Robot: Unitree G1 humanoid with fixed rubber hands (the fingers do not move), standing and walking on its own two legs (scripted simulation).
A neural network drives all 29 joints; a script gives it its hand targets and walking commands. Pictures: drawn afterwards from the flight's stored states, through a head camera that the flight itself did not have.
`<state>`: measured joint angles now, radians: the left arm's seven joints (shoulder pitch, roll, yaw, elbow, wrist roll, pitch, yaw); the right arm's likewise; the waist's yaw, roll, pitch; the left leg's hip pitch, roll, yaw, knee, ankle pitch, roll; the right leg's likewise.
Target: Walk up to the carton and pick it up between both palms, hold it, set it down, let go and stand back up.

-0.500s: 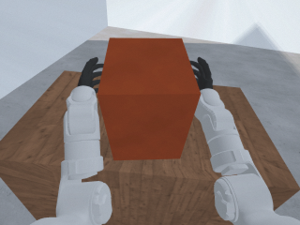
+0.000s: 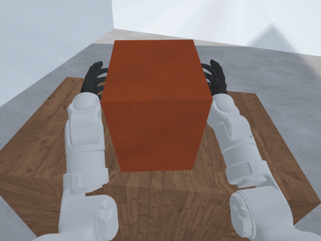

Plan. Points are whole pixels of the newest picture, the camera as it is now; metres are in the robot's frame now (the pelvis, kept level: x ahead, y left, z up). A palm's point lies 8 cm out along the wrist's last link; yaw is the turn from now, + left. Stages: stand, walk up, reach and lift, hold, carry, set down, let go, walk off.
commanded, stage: hold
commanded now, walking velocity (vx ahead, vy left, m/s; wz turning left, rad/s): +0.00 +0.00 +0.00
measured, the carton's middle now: (155, 108) +0.39 +0.00 +0.17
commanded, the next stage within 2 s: none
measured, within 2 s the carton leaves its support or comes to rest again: neither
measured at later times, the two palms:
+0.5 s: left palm (90, 95) +0.35 +0.15 +0.23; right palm (215, 93) +0.36 -0.13 +0.23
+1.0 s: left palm (91, 97) +0.35 +0.15 +0.22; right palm (215, 99) +0.36 -0.14 +0.22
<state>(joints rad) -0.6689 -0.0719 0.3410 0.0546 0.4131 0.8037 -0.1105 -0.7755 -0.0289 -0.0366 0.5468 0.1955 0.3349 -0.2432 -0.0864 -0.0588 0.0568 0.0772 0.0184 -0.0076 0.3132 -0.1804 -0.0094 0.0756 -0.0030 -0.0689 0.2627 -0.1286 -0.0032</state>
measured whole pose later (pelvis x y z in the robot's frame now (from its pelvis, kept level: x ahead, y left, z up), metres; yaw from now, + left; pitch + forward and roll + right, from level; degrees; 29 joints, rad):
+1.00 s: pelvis +0.00 +0.00 +0.00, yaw +1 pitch -12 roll -1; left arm -0.68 -0.07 0.34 0.02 0.43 0.82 -0.12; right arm -0.76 -0.01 -0.05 0.53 0.16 0.32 -0.23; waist -0.09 -0.06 0.10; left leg 0.08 0.02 -0.02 0.31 -0.17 -0.01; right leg 0.08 0.00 -0.08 0.25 -0.12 -0.01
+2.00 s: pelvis -0.01 +0.00 +0.00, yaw +1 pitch -13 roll -1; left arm -0.69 -0.07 0.33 0.03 0.44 0.82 -0.12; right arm -0.75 0.00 -0.06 0.53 0.15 0.30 -0.23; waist -0.09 -0.07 0.11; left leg 0.08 0.02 -0.02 0.31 -0.17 -0.01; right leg 0.08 0.00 -0.08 0.26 -0.12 -0.01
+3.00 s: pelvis +0.00 +0.00 +0.00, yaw +0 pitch -12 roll -1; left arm -0.68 -0.07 0.34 0.04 0.43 0.81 -0.12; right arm -0.77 -0.02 -0.05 0.53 0.19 0.33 -0.24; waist -0.10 -0.06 0.07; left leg 0.08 0.02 -0.01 0.31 -0.18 -0.01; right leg 0.08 0.00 -0.08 0.26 -0.13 0.00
